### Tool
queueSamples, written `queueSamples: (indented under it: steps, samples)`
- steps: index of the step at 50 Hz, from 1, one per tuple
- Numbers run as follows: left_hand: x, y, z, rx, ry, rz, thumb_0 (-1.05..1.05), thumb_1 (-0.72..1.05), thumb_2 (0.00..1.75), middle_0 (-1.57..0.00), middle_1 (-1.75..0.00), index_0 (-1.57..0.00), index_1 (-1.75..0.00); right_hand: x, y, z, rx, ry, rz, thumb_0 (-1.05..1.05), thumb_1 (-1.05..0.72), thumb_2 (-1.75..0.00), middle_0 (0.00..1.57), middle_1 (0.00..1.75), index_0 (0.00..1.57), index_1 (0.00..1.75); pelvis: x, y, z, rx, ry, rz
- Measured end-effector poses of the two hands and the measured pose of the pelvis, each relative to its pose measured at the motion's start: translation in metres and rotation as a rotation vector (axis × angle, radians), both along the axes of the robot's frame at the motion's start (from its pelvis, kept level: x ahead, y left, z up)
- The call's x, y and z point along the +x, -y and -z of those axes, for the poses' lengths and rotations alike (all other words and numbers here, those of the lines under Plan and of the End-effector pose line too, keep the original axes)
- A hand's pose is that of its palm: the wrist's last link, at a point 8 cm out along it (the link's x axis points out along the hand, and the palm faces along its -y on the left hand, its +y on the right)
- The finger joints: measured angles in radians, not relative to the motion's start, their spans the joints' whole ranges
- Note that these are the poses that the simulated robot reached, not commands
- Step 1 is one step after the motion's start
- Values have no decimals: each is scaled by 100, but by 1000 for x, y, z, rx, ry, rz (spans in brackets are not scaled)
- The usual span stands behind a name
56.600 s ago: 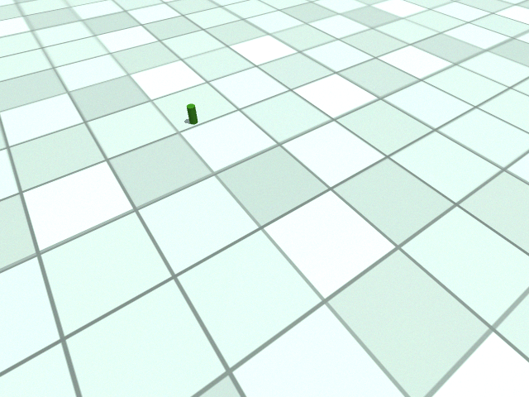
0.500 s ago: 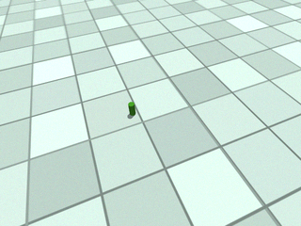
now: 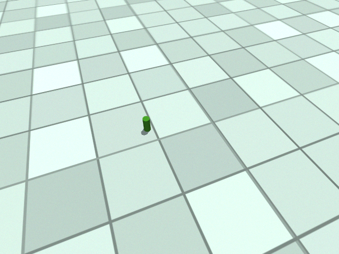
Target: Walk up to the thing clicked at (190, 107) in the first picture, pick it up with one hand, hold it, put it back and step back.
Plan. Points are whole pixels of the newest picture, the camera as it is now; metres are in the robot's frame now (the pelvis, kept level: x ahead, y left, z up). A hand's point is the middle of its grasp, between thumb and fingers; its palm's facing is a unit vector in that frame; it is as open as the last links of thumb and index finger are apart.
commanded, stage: step back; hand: left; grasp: from above
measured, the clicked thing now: (146, 124) +1.11 +0.20 -0.70
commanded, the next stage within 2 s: stand in 0.22 s
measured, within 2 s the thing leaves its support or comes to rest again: neither
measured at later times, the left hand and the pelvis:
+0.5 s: hand out of the picture +0.11 +0.25 -0.13, palm faces -0.02 -0.94 -0.34, open 7.4 cm; pelvis +0.01 +0.00 +0.02, yaw -1 degrees
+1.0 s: hand out of the picture +0.06 +0.25 -0.14, palm faces -0.04 -0.94 -0.34, open 7.4 cm; pelvis -0.01 -0.01 +0.02, yaw -1 degrees
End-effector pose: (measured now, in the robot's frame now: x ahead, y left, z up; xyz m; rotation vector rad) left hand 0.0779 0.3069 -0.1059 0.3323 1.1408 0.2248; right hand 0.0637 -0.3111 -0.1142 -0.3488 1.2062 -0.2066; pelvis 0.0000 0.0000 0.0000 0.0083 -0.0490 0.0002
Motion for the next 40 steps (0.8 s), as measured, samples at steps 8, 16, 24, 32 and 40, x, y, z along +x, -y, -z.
queueSamples:
  steps: [8, 16, 24, 32, 40]
  samples:
    - [18, -3, 4, -20, -27, -9, 1, 91, 89, -20, -30, -21, -30, 32, -20, -7, 23, 15, -10, 0, -91, -89, 20, 30, 20, 30, 14, -3, -6, -10, -10, 19]
    - [29, 1, -3, -22, -31, 0, 1, 91, 89, -20, -30, -20, -30, 63, -29, -14, 51, 83, -21, 0, -91, -89, 20, 30, 20, 30, 17, -4, -13, -9, -5, 21]
    - [26, 10, -8, -32, -37, 16, 0, 91, 89, -20, -30, -20, -30, 57, -25, -18, 55, 89, -8, 0, -91, -89, 20, 30, 20, 30, 12, -2, -18, -7, 4, 26]
    - [14, 13, -9, -35, -51, 16, 0, 91, 89, -20, -30, -21, -30, 25, -15, -17, 45, 32, 21, 0, -91, -89, 20, 30, 20, 30, 4, 1, -21, -8, 8, 25]
    - [-3, 14, -9, -34, -76, 14, 0, 91, 89, -20, -30, -21, -30, -6, -10, -13, 44, -18, 43, 0, -91, -89, 20, 30, 20, 30, -4, 3, -21, -8, 10, 27]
